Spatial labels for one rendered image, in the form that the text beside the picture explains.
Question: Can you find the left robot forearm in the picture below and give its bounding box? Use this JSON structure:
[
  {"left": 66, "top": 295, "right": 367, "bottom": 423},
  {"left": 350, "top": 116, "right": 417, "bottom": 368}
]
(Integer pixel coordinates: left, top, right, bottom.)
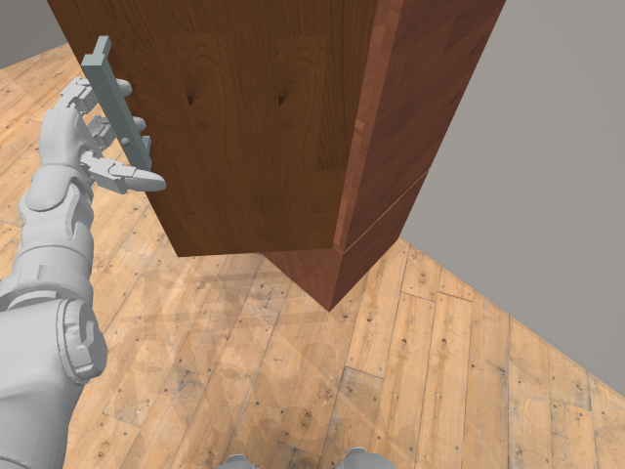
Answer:
[{"left": 0, "top": 165, "right": 94, "bottom": 312}]

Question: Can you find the robot left shin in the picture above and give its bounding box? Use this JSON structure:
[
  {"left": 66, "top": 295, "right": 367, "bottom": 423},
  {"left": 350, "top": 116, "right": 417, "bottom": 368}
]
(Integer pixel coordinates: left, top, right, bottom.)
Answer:
[{"left": 227, "top": 454, "right": 249, "bottom": 463}]

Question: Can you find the robot left upper arm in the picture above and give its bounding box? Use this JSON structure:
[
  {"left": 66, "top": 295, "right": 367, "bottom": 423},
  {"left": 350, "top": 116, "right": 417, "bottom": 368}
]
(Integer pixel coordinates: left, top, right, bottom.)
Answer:
[{"left": 0, "top": 298, "right": 107, "bottom": 469}]

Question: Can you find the cupboard door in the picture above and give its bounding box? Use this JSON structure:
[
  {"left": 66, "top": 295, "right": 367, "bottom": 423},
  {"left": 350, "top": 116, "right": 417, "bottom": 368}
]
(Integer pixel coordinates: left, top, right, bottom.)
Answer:
[{"left": 47, "top": 0, "right": 378, "bottom": 257}]

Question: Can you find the handle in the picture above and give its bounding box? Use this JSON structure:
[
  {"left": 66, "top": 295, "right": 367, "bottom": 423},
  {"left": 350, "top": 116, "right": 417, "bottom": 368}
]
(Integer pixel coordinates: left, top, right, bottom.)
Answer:
[{"left": 81, "top": 36, "right": 152, "bottom": 172}]

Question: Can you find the robot right shin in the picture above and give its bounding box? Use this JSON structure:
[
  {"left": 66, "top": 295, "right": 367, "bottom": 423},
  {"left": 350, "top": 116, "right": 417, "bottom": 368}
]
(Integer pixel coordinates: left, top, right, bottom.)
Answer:
[{"left": 343, "top": 448, "right": 366, "bottom": 461}]

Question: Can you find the left robot hand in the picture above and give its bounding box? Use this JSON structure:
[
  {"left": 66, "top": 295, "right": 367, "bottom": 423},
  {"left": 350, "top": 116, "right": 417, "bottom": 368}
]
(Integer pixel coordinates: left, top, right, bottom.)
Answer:
[{"left": 39, "top": 76, "right": 166, "bottom": 194}]

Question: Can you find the robot shin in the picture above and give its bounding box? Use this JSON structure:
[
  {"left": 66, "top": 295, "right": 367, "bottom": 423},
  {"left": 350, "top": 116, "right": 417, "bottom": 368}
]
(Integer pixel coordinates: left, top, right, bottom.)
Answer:
[
  {"left": 227, "top": 454, "right": 249, "bottom": 463},
  {"left": 343, "top": 448, "right": 366, "bottom": 461}
]

